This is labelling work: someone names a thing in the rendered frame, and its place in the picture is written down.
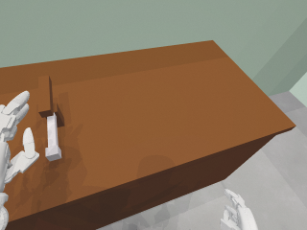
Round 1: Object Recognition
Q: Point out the right robot hand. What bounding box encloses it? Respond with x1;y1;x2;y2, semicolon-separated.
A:
221;189;258;230

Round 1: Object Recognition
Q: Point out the counter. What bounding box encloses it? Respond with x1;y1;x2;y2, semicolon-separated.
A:
0;40;296;230

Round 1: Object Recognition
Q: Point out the left robot hand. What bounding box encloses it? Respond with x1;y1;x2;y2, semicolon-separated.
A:
0;90;39;193

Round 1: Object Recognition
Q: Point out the tap lever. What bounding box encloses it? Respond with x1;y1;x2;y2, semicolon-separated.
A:
45;113;61;162

